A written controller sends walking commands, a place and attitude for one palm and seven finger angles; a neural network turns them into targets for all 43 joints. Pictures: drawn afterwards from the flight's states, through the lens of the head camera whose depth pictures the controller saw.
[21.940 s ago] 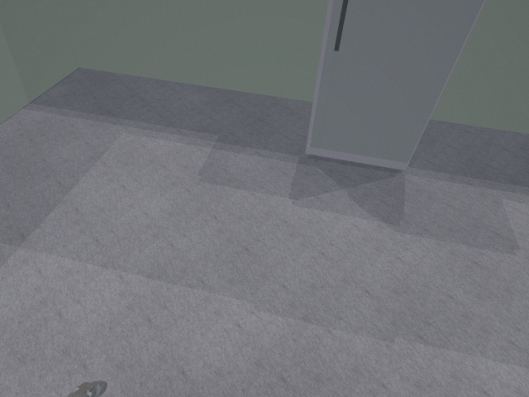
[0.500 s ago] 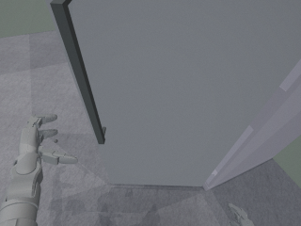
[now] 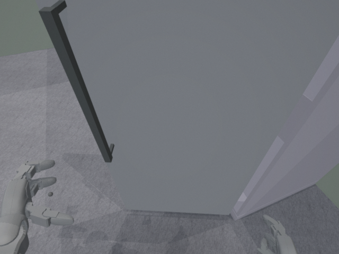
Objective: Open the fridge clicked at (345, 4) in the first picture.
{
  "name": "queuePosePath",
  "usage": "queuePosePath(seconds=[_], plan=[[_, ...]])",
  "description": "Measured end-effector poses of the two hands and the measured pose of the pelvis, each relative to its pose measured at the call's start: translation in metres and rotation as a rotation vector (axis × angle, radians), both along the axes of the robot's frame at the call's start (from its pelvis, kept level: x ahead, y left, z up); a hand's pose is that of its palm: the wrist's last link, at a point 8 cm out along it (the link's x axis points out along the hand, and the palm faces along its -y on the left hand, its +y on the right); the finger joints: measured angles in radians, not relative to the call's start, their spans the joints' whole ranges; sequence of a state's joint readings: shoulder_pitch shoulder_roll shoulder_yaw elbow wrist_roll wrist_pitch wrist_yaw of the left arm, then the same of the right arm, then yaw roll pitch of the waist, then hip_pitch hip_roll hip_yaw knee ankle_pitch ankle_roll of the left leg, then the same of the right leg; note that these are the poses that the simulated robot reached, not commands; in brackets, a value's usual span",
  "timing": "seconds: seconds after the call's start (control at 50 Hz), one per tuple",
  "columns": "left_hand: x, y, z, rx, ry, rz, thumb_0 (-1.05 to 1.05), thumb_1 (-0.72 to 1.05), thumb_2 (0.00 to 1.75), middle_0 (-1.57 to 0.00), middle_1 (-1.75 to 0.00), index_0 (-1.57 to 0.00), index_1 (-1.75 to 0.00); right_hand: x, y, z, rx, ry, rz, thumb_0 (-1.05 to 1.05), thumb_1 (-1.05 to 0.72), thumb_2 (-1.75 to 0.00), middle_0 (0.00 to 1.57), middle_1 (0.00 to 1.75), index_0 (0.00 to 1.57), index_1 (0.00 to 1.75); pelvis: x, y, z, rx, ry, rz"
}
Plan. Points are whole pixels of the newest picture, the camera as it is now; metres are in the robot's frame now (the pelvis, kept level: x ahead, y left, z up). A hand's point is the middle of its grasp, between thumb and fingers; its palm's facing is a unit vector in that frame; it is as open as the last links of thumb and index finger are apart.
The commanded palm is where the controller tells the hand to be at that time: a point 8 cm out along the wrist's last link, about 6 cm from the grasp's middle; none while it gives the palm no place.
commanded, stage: slip the hand off the handle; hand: left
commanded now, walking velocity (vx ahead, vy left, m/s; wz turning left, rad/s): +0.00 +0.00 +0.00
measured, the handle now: (91, 103) +0.41 +0.23 +0.15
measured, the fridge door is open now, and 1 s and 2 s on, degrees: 65 65 65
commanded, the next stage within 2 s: draw the hand back to the body in 0.24 s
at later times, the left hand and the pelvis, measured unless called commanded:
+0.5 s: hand (45, 196) +0.21 +0.28 +0.07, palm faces +0.32 -0.95 -0.08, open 14.6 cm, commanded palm +0.16 +0.33 +0.07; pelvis +0.00 +0.00 -0.01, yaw +0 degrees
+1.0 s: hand (22, 194) +0.20 +0.30 +0.11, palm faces +0.37 -0.88 -0.28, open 14.0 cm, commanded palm +0.15 +0.33 +0.13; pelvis +0.00 +0.03 +0.01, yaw +0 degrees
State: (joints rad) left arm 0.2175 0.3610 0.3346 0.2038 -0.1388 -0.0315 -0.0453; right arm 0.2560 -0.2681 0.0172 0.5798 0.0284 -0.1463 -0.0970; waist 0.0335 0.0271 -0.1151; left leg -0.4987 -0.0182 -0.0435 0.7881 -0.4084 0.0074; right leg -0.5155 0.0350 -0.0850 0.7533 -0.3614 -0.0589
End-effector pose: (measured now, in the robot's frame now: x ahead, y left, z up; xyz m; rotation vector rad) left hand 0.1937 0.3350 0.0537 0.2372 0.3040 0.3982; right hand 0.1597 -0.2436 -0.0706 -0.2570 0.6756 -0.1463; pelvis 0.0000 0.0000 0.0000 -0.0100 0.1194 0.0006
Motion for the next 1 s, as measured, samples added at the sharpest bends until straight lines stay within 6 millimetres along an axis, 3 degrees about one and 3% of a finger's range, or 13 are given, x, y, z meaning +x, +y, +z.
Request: queuePosePath(seconds=[0.28, 0.38, 0.54, 0.62, 0.7, 0.88, 1.0], plan=[[-0.049, -0.006, -0.004, 0.025, 0.011, 0.025, -0.02, -0.54, 0.2, -0.25, -1.15, -0.25, -1.15, 0.004, -0.002, -0.004, -0.006, -0.018, 0.021, 0.01, -0.9, -0.9, 0.2, 0.3, 0.2, 0.3, 0.003, -0.006, -0.006, -0.001, 0.015, 0.012], [-0.042, 0.0, -0.006, 0.014, 0.004, 0.017, -0.02, -0.54, 0.2, -0.25, -1.15, -0.25, -1.15, -0.001, 0.002, -0.012, -0.009, 0.003, 0.016, 0.01, -0.9, -0.9, 0.2, 0.3, 0.2, 0.3, -0.001, -0.003, -0.009, -0.006, 0.022, 0.017], [-0.015, -0.013, 0.029, -0.106, -0.415, -0.158, -0.02, -0.54, 0.2, -0.25, -1.15, -0.25, -1.15, -0.008, 0.012, -0.016, -0.009, -0.027, -0.003, 0.01, -0.9, -0.9, 0.2, 0.3, 0.2, 0.3, -0.002, 0.007, -0.016, -0.014, 0.03, 0.0], [-0.013, -0.006, 0.029, -0.14, -0.353, -0.199, -0.02, -0.54, 0.2, -0.25, -1.15, -0.25, -1.15, -0.01, 0.019, -0.011, 0.015, -0.041, -0.019, 0.01, -0.9, -0.9, 0.2, 0.3, 0.2, 0.3, 0.0, 0.012, -0.012, -0.01, 0.016, -0.012], [-0.025, 0.003, 0.031, -0.174, -0.281, -0.142, -0.02, -0.54, 0.2, -0.25, -1.15, -0.25, -1.15, -0.007, 0.028, -0.001, 0.024, -0.071, -0.012, 0.01, -0.9, -0.9, 0.2, 0.3, 0.2, 0.3, 0.002, 0.018, -0.006, -0.012, 0.0, -0.01], [-0.044, 0.002, 0.057, -0.123, -0.381, -0.118, -0.02, -0.52, 0.22, -0.25, -1.13, -0.25, -1.14, 0.008, 0.045, 0.014, 0.003, -0.116, 0.079, 0.01, -0.9, -0.9, 0.2, 0.3, 0.2, 0.3, -0.003, 0.025, -0.002, -0.021, -0.031, 0.012], [-0.037, 0.002, 0.071, 0.095, -0.254, -0.045, -0.02, -0.38, 0.28, -0.25, -1.05, -0.25, -1.06, 0.015, 0.054, 0.021, 0.018, -0.12, 0.084, 0.01, -0.9, -0.9, 0.2, 0.3, 0.2, 0.3, -0.004, 0.027, 0.007, -0.017, -0.073, 0.007]])
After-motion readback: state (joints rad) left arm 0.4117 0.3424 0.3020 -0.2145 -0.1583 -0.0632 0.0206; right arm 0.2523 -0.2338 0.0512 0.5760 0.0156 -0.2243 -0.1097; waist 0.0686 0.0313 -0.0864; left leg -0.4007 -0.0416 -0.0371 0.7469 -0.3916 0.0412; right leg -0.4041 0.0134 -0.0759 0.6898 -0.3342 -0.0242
